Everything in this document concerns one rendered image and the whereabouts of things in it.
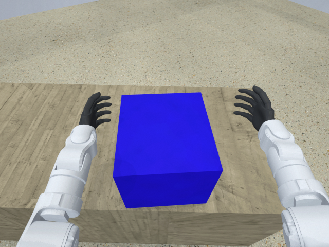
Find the carton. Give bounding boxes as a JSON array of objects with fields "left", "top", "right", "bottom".
[{"left": 113, "top": 92, "right": 223, "bottom": 208}]

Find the robot right forearm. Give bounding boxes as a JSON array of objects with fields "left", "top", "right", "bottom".
[{"left": 258, "top": 120, "right": 329, "bottom": 208}]

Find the robot left upper arm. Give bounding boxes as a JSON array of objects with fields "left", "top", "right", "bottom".
[{"left": 20, "top": 221, "right": 80, "bottom": 247}]

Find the robot left forearm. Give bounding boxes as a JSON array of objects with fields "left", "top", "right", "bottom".
[{"left": 16, "top": 125, "right": 98, "bottom": 247}]

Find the pedestal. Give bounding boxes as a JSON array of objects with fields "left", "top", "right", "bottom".
[{"left": 0, "top": 82, "right": 286, "bottom": 246}]

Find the left robot hand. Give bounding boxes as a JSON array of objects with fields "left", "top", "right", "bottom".
[{"left": 79, "top": 92, "right": 112, "bottom": 130}]

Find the robot right upper arm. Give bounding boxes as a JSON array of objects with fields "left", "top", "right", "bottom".
[{"left": 281, "top": 205, "right": 329, "bottom": 247}]

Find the right robot hand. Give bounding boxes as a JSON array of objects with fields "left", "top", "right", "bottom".
[{"left": 233, "top": 85, "right": 275, "bottom": 131}]

